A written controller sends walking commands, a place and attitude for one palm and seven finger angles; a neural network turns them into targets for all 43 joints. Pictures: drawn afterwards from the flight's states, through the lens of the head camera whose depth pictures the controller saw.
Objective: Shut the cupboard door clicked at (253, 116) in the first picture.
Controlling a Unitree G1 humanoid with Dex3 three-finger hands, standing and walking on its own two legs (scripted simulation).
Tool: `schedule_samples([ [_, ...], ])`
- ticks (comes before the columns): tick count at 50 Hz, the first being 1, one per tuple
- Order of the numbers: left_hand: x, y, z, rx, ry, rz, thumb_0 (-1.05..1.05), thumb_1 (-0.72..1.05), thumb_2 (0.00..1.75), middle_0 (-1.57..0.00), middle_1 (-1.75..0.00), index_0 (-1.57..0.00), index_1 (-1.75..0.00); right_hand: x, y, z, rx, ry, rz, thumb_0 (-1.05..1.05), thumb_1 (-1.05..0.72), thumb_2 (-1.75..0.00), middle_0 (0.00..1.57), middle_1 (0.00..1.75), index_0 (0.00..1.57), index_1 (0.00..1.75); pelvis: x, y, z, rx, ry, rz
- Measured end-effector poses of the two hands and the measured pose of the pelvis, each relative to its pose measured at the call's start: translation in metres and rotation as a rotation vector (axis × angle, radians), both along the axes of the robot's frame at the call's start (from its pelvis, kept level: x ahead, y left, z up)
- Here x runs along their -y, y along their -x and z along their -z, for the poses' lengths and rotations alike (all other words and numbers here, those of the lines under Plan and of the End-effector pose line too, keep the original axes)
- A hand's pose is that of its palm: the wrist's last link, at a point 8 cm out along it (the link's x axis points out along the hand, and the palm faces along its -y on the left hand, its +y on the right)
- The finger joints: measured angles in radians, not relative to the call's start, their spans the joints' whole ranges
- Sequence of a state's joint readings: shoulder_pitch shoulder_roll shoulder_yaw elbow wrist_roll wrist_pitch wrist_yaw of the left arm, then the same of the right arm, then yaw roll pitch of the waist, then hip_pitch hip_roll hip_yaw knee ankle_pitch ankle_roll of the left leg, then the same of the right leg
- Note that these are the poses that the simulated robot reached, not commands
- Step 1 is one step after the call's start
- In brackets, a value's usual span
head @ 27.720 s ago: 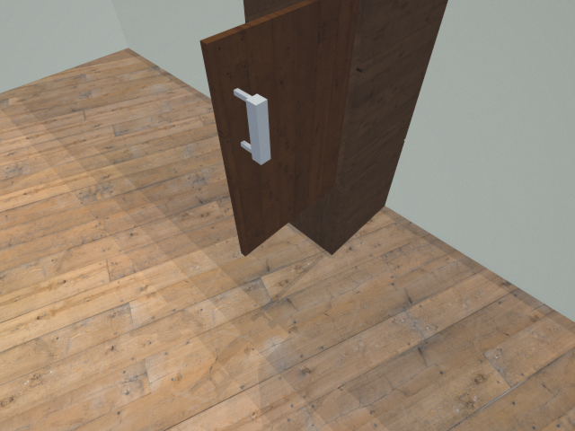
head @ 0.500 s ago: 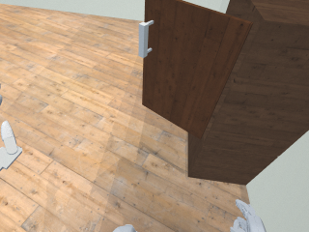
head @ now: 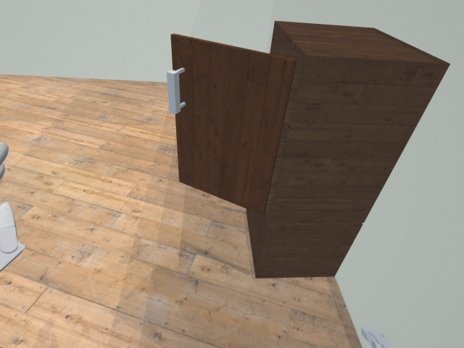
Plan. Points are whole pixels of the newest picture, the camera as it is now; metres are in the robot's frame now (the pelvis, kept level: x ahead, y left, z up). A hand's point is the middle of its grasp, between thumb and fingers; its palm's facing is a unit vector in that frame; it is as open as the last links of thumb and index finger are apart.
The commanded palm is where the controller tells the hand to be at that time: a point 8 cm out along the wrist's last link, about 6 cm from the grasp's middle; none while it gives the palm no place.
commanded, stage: stop stepping back and stand still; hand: left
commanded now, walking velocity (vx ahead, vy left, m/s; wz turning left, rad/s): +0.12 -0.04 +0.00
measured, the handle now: (178, 90) +0.87 +0.20 +0.11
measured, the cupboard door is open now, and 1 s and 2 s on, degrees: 60 60 60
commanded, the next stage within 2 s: let the arm hang, fingers relaxed in 1.58 s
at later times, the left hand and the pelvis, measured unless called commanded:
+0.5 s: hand out of the picture +0.18 +0.30 +0.20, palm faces +0.40 -0.75 -0.53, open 7.4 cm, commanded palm +0.14 +0.32 +0.20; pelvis -0.02 +0.03 +0.02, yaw -5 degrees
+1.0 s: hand out of the picture +0.22 +0.32 +0.18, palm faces +0.37 -0.79 -0.50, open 7.4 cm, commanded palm +0.16 +0.35 +0.20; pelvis +0.00 +0.06 +0.02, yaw -4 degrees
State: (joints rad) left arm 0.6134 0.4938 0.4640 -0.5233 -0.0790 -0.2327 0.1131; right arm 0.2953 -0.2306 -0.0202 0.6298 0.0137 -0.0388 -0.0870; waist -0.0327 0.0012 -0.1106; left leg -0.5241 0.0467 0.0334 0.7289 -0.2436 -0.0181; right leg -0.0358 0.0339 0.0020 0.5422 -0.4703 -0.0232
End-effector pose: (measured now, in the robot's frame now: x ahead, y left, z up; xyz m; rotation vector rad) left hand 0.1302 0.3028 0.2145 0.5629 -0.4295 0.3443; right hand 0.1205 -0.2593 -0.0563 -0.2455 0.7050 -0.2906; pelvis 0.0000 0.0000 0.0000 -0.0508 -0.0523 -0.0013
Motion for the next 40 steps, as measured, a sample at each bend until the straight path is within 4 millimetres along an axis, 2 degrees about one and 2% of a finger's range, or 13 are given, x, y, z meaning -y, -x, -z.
schedule_samples([
  [2, -0.016, 0.004, 0.003, 0.038, 0.038, -0.048, 0.01, 0.88, 0.9, -0.22, -0.3, -0.22, -0.31, 0.004, 0.013, 0.003, -0.027, 0.03, 0.034, 0.01, -0.9, -0.9, 0.2, 0.3, 0.21, 0.3, -0.01, -0.005, 0.0, -0.002, -0.005, 0.037],
  [4, -0.032, -0.003, 0.011, 0.086, 0.097, -0.084, 0.0, 0.88, 0.9, -0.22, -0.3, -0.21, -0.31, 0.004, 0.023, 0.007, -0.057, 0.063, 0.045, 0.01, -0.9, -0.9, 0.2, 0.3, 0.2, 0.3, -0.02, -0.006, 0.004, -0.008, 0.008, 0.039],
  [6, -0.047, -0.021, 0.025, 0.11, 0.18, -0.106, 0.0, 0.88, 0.9, -0.22, -0.3, -0.21, -0.31, -0.003, 0.03, 0.012, -0.095, 0.085, 0.041, 0.01, -0.9, -0.9, 0.2, 0.3, 0.2, 0.3, -0.028, 0.003, 0.01, -0.011, 0.007, 0.004],
  [8, -0.052, -0.041, 0.038, 0.073, 0.265, -0.112, 0.0, 0.88, 0.9, -0.21, -0.3, -0.21, -0.31, -0.016, 0.037, 0.01, -0.114, 0.069, 0.029, 0.02, -0.9, -0.9, 0.2, 0.3, 0.2, 0.3, -0.032, 0.016, 0.006, -0.004, -0.005, 0.002],
  [11, -0.037, -0.054, 0.042, -0.042, 0.266, -0.036, 0.01, 0.89, 0.9, -0.2, -0.3, -0.2, -0.3, -0.043, 0.045, -0.001, -0.088, 0.001, 0.009, 0.02, -0.9, -0.9, 0.2, 0.3, 0.2, 0.3, -0.034, 0.031, -0.008, -0.016, -0.008, 0.023],
  [16, 0.006, -0.027, 0.007, -0.148, 0.074, 0.197, 0.02, 0.89, 0.9, -0.21, -0.3, -0.2, -0.3, -0.074, 0.051, -0.016, -0.053, -0.095, -0.008, 0.02, -0.9, -0.9, 0.2, 0.3, 0.21, 0.3, -0.031, 0.03, -0.025, -0.054, 0.001, 0.079],
  [19, 0.009, -0.012, -0.013, -0.163, -0.059, 0.208, 0.01, 0.88, 0.9, -0.22, -0.3, -0.21, -0.31, -0.078, 0.046, -0.01, -0.064, -0.116, -0.022, 0.01, -0.9, -0.9, 0.2, 0.3, 0.21, 0.31, -0.029, 0.025, -0.025, -0.063, -0.012, 0.082],
  [23, -0.014, -0.008, -0.015, -0.167, -0.093, 0.036, 0.01, 0.88, 0.9, -0.22, -0.3, -0.22, -0.31, -0.069, 0.033, 0.013, -0.083, -0.13, -0.037, 0.01, -0.9, -0.9, 0.21, 0.3, 0.21, 0.31, -0.031, 0.025, -0.017, -0.058, -0.035, 0.082],
  [28, -0.044, -0.015, 0.014, -0.153, 0.099, -0.168, 0.0, 0.88, 0.9, -0.22, -0.3, -0.21, -0.31, -0.053, 0.023, 0.022, -0.101, -0.12, -0.03, 0.01, -0.9, -0.9, 0.2, 0.3, 0.21, 0.31, -0.031, 0.014, -0.016, -0.035, -0.049, 0.072],
  [31, -0.04, -0.025, 0.039, -0.152, 0.221, -0.179, 0.01, 0.89, 0.9, -0.21, -0.3, -0.21, -0.31, -0.043, 0.015, 0.018, -0.104, -0.066, -0.042, 0.01, -0.9, -0.9, 0.2, 0.3, 0.21, 0.3, -0.033, 0.007, -0.013, -0.023, -0.048, 0.044],
  [34, -0.026, -0.037, 0.052, -0.139, 0.273, -0.104, 0.01, 0.89, 0.9, -0.21, -0.3, -0.2, -0.3, -0.038, 0.002, 0.012, -0.095, -0.004, -0.055, 0.02, -0.9, -0.9, 0.2, 0.3, 0.21, 0.3, -0.038, 0.002, -0.007, -0.017, -0.036, 0.026],
  [37, -0.018, -0.046, 0.043, -0.117, 0.226, -0.021, 0.01, 0.89, 0.9, -0.21, -0.3, -0.2, -0.31, -0.041, -0.012, 0.0, -0.064, 0.016, -0.039, 0.02, -0.9, -0.9, 0.2, 0.3, 0.21, 0.3, -0.04, 0.0, -0.008, -0.013, -0.062, 0.045],
  [40, -0.022, -0.05, 0.018, -0.091, 0.096, 0.026, 0.01, 0.88, 0.9, -0.22, -0.3, -0.21, -0.31, -0.05, -0.024, -0.011, -0.008, 0.001, -0.037, 0.02, -0.9, -0.9, 0.2, 0.3, 0.2, 0.3, -0.043, 0.0, -0.01, -0.029, -0.055, 0.05],
])
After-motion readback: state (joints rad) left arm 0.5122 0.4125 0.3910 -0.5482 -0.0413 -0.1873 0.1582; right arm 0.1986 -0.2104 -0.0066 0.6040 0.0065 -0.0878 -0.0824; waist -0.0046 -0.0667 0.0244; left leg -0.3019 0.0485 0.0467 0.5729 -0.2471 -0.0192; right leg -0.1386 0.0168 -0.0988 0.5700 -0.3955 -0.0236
